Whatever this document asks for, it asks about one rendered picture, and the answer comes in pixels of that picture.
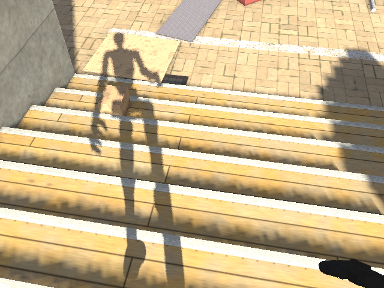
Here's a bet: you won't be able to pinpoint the robot right hand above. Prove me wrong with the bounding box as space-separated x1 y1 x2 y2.
319 259 384 288

